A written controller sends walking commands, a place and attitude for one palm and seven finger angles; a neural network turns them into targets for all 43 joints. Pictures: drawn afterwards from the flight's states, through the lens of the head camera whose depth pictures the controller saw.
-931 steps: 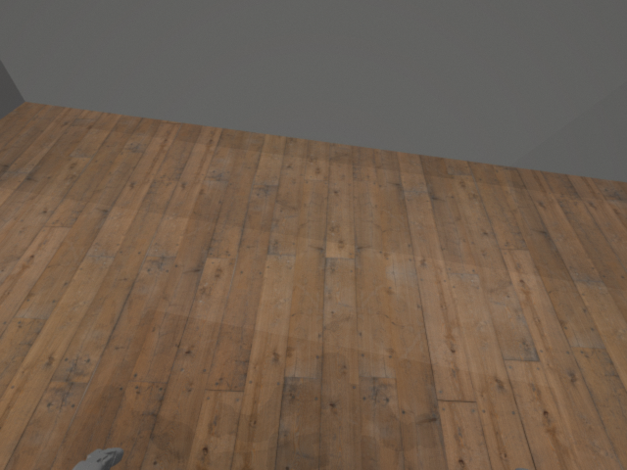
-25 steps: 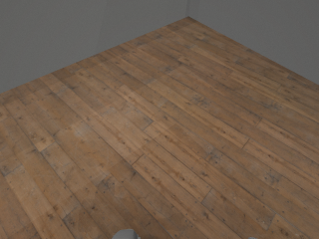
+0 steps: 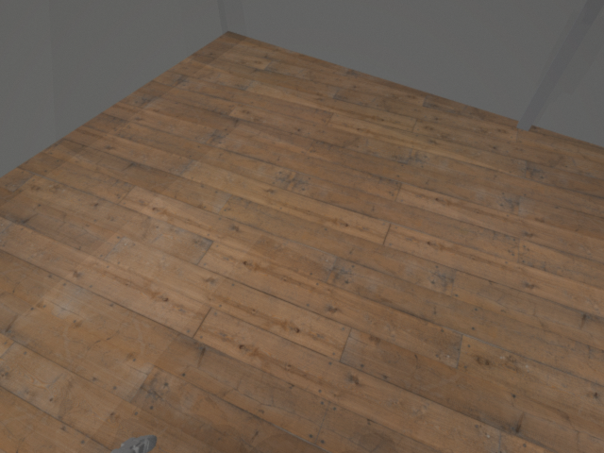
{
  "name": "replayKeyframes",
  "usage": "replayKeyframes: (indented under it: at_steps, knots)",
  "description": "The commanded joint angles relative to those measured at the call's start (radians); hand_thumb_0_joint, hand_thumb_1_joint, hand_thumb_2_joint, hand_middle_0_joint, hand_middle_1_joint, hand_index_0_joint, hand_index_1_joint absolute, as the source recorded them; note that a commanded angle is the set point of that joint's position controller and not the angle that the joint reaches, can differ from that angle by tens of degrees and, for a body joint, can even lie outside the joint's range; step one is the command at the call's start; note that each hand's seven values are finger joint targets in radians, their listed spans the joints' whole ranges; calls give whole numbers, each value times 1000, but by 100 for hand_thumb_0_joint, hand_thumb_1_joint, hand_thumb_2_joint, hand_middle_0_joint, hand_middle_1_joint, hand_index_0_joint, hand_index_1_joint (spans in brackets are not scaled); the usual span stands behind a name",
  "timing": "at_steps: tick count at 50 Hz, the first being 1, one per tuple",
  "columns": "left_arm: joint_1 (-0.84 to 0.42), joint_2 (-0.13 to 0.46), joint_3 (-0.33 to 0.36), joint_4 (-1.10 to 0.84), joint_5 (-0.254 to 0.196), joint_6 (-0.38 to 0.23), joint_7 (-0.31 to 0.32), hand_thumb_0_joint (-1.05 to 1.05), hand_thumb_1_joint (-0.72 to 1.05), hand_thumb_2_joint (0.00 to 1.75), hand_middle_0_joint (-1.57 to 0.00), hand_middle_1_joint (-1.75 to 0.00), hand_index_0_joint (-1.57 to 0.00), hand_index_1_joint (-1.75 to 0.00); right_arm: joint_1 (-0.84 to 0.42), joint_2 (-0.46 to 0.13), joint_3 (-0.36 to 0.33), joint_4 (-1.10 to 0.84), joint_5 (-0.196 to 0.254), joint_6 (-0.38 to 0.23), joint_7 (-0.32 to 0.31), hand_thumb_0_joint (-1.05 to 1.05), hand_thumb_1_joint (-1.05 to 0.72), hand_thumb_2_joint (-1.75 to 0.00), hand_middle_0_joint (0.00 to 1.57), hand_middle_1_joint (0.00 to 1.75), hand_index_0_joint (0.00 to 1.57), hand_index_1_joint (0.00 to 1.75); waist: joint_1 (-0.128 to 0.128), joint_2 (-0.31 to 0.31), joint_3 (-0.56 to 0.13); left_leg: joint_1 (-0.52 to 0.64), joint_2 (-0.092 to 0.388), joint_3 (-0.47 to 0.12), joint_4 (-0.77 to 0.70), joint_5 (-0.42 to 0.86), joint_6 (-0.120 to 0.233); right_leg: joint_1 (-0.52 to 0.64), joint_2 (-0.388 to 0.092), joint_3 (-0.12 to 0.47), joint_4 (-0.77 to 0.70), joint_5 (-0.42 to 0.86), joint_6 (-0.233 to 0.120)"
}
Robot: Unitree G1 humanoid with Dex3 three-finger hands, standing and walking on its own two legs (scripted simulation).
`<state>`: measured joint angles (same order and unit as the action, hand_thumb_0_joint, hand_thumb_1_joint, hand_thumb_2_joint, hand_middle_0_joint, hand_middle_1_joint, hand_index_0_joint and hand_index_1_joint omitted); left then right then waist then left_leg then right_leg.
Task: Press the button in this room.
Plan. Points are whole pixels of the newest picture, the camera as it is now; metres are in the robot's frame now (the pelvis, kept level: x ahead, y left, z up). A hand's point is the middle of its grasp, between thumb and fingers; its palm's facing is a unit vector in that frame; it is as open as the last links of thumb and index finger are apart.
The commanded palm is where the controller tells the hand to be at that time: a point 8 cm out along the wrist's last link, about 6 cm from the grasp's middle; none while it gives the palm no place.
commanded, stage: turn or walk to find it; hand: left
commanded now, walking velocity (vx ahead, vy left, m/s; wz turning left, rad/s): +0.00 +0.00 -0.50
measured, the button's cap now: out of the picture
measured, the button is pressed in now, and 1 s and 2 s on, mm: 0 0 0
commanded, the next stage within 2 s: none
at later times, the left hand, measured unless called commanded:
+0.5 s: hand out of the picture +0.12 +0.20 -0.17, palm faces -0.17 -0.97 -0.19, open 7.4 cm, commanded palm none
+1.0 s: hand (323, 321) +0.35 -0.02 -0.17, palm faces -0.50 -0.84 -0.18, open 7.4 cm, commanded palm none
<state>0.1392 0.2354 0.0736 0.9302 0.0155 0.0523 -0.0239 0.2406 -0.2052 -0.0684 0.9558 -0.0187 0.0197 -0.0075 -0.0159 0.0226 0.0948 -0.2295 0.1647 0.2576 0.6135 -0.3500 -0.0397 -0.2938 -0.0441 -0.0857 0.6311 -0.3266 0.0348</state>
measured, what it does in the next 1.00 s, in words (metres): walks ahead, turning right: left foot, then right foot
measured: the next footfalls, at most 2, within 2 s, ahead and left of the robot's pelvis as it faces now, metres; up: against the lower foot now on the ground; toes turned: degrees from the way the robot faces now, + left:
left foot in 0.44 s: +0.07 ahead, +0.12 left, +0.00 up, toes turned -7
right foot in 0.94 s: +0.20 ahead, -0.22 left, +0.00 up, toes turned -36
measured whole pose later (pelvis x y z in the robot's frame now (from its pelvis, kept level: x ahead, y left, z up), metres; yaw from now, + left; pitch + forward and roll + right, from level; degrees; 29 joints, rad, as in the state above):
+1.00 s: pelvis +0.14 -0.10 -0.01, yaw -28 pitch +0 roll +0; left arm 0.05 0.18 0.06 0.95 0.01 -0.05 -0.03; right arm 0.46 -0.14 -0.05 1.12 0.00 0.00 0.00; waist -0.06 0.00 0.12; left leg -0.18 0.18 0.14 1.07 -0.53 -0.06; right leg -0.44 -0.02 -0.16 0.71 -0.26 -0.09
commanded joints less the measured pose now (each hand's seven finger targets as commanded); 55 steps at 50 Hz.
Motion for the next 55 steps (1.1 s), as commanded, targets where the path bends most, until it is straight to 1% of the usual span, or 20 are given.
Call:
replayKeyframes:
  at_steps: [1, 3, 7, 17, 20, 21, 22, 23, 24, 26, 29, 41, 43, 45, 46, 47, 48, 49, 51, 55]
  knots:
    - [199, 258, 43, -14, -2, -47, 30, 0, 90, 90, -20, -30, -20, -30, -52, -92, -13, -122, 9, -3, -8, 0, -90, -90, 20, 30, 20, 30, 104, -278, -179, -355, -43, -135, 430, -312, -29, 329, -377, 426, -244, 782, -216]
    - [130, 230, 51, -31, -2, -39, 44, 0, 90, 90, -20, -30, -20, -30, -82, -110, -15, -113, 7, 15, -24, 0, -90, -90, 20, 30, 20, 30, 82, -284, -132, -389, -44, -263, 568, -237, -21, 225, -322, 443, -287, 562, -248]
    - [3, 169, 26, -72, 1, -38, 38, 0, 90, 90, -20, -30, -20, -30, -17, -112, -16, -64, -3, 18, -11, 0, -90, -90, 20, 30, 20, 30, 15, -156, -120, -302, -45, -233, 513, -53, -42, 130, -195, 281, -276, 429, -185]
    - [26, 198, 38, -64, 9, -38, 27, 0, 90, 90, -20, -30, -20, -30, -57, -115, -4, -108, 1, -5, -7, 0, -90, -90, 20, 30, 20, 30, 37, -184, -120, -175, -92, -214, 186, -85, -34, 75, -173, 436, -343, 30, -219]
    - [-20, 188, 36, -69, 3, -37, 16, 0, 90, 90, -20, -30, -20, -30, 68, -111, -3, -78, 1, -31, -9, 0, -90, -90, 20, 30, 20, 30, -21, -166, -122, 81, -129, -171, -102, -5, -12, -78, -103, 430, -288, -160, -174]
    - [-32, 148, 26, -81, -1, -36, 12, 0, 90, 90, -20, -30, -20, -30, 143, -143, -7, -56, 1, -43, -17, 0, -90, -90, 20, 30, 20, 30, -56, -62, -137, 256, -81, -212, -230, -29, 2, -220, -35, 375, -181, -222, -129]
    - [-26, 73, 13, -104, -6, -31, 0, 0, 90, 90, -20, -30, -20, -30, 200, -241, -27, -46, -14, -49, -21, 0, -90, -90, 20, 30, 20, 30, -82, 243, -117, 341, 161, -522, -388, -334, 68, -423, 110, 221, 96, -303, -67]
    - [-64, 65, 14, -142, -2, -35, -5, 0, 90, 90, -20, -30, -20, -30, 202, -303, -34, -56, -14, -47, -24, 0, -90, -90, 20, 30, 20, 30, -79, 304, -31, 211, 355, -708, -510, -493, 150, -487, 85, 115, 299, -255, -34]
    - [-89, 97, 24, -136, 12, -32, -9, 0, 90, 90, -20, -30, -20, -30, 148, -285, -33, -65, -13, -49, -20, 0, -90, -90, 20, 30, 20, 30, -63, 291, -6, 100, 370, -754, -552, -568, 161, -465, 27, 156, 423, -198, -34]
    - [-40, 96, 36, -94, 21, -38, -29, 0, 90, 90, -20, -30, -20, -30, 72, -190, -7, -76, -11, -65, -18, 0, -90, -90, 20, 30, 20, 30, -3, 116, 47, 47, 234, -520, -522, -349, 115, -431, 0, 116, 533, -35, -19]
    - [35, 44, 25, -47, 17, -38, -32, 0, 90, 90, -20, -30, -20, -30, 104, -134, 3, -55, -2, -87, -21, 0, -90, -90, 20, 30, 20, 30, 13, 90, -10, 139, 145, -281, -451, 0, 84, -429, -9, 92, 597, 107, 0]
    - [-196, -21, -12, -87, 11, -54, -35, 0, 90, 90, -20, -30, -20, -30, 296, -112, -12, 79, -17, -89, -14, 0, -90, -90, 20, 30, 20, 30, -62, 157, 52, 269, 194, -61, -355, 447, 128, -371, -34, -54, 136, 76, -26]
    - [-134, -9, -7, -67, 12, -67, -29, 0, 90, 90, -20, -30, -20, -30, 276, -128, -21, 85, -13, -89, -13, 0, -90, -90, 20, 30, 20, 30, -27, 159, -6, 287, 199, -27, -249, 702, 115, -236, 11, -85, 44, 37, -66]
    - [139, 39, 11, 23, 16, -87, -18, 0, 90, 90, -20, -30, -20, -30, 227, -152, -23, 81, -2, -87, -10, 0, -90, -90, 20, 30, 20, 30, 109, 105, -161, 229, 149, 42, 64, 880, 63, 127, 85, -134, -103, 141, -99]
    - [302, 142, 37, 80, 23, -102, -6, 0, 90, 90, -20, -30, -20, -30, 228, -122, -19, 67, 10, -88, 3, 0, -90, -90, 20, 30, 20, 30, 177, -36, -277, -40, 108, 34, 315, 625, 28, 477, -36, 13, -108, 188, -139]
    - [415, 255, 62, 114, 12, -108, 13, 0, 90, 90, -20, -30, -20, -30, 228, -37, 2, 27, 24, -92, 2, 0, -90, -90, 20, 30, 20, 30, 193, -251, -381, -365, -67, -20, 635, -221, -21, 708, -348, 497, -171, 279, -260]
    - [373, 297, 71, 110, -14, -101, 21, 0, 90, 90, -20, -30, -20, -30, 152, -57, 4, 1, 30, -84, -2, 0, -90, -90, 20, 30, 20, 30, 176, -271, -394, -423, -65, -183, 790, -239, 0, 623, -418, 635, -293, 267, -289]
    - [286, 251, 60, 83, -16, -94, 25, 0, 90, 90, -20, -30, -20, -30, 83, -67, -7, -8, 24, -80, -5, 0, -90, -90, 20, 30, 20, 30, 151, -146, -277, -451, -41, -237, 854, -151, 8, 487, -403, 599, -331, 176, -284]
    - [146, 135, 20, 60, -11, -106, 28, 0, 90, 90, -20, -30, -20, -30, 56, -47, -3, 14, -1, -75, -1, 0, -90, -90, 20, 30, 20, 30, 72, -17, -88, -414, 32, -247, 739, 10, 10, 211, -301, 378, -334, 224, -228]
    - [81, 72, -4, 62, 1, -125, 31, 0, 90, 90, -20, -30, -20, -30, 181, -3, 4, 60, -12, -38, 8, 0, -90, -90, 20, 30, 20, 30, -23, -117, -79, -293, 17, -203, 550, 74, -17, 36, -185, 181, -388, 251, -191]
